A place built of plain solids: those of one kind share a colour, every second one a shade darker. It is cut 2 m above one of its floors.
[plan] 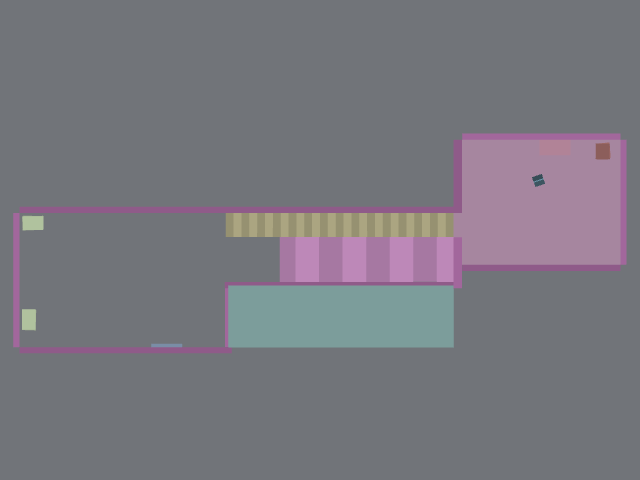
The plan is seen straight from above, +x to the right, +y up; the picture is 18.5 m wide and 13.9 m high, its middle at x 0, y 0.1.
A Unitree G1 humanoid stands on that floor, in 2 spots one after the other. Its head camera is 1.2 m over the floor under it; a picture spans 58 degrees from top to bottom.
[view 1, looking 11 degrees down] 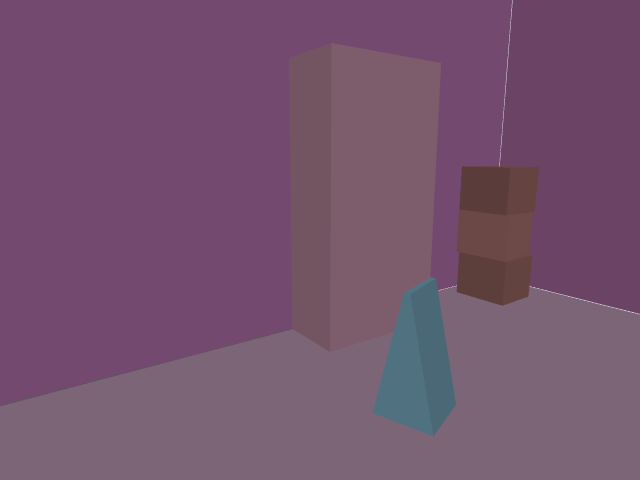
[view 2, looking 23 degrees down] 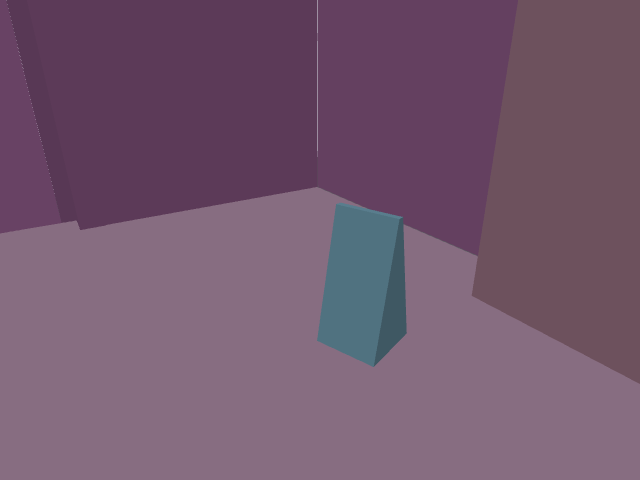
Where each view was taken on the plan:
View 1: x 4.87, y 0.53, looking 55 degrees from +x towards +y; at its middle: lockers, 2.65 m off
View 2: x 7.62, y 0.75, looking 147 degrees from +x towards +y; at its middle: floor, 3.07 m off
